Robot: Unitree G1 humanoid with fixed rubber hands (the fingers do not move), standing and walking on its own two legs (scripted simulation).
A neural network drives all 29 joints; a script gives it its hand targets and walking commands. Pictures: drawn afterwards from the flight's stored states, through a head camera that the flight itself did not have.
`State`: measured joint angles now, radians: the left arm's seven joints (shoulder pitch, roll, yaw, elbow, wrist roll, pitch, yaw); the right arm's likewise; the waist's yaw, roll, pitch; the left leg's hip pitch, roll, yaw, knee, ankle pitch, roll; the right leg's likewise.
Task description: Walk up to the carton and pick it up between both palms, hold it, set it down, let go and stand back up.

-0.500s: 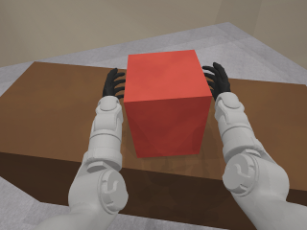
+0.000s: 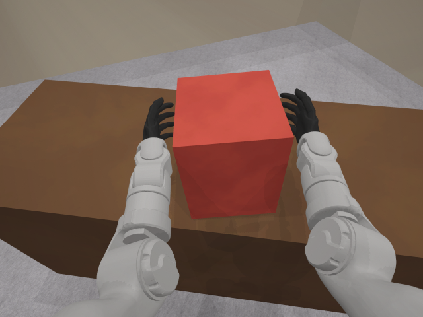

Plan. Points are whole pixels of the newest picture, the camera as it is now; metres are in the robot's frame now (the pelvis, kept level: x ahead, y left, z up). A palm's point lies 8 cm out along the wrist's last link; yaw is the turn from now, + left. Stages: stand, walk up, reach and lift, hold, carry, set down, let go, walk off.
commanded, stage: set down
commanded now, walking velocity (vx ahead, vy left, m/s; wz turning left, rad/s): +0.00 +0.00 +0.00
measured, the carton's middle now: (228, 147) +0.47 +0.01 +0.04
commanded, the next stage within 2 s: none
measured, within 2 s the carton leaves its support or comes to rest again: rests again in 0.28 s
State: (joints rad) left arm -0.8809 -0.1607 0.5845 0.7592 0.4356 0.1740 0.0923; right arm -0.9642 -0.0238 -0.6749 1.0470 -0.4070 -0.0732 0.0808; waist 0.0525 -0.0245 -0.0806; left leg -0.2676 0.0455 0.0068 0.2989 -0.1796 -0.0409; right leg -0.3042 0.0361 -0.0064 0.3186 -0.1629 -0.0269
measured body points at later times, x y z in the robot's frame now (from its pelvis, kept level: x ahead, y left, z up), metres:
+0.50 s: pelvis +0.00 +0.00 +0.00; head +0.04 +0.01 +0.45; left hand +0.43 +0.15 +0.11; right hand +0.45 -0.14 +0.11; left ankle -0.03 +0.15 -0.75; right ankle -0.01 -0.09 -0.75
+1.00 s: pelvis +0.01 +0.00 +0.00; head +0.05 +0.01 +0.45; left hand +0.43 +0.15 +0.10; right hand +0.45 -0.15 +0.11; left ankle -0.03 +0.15 -0.75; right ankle -0.01 -0.09 -0.75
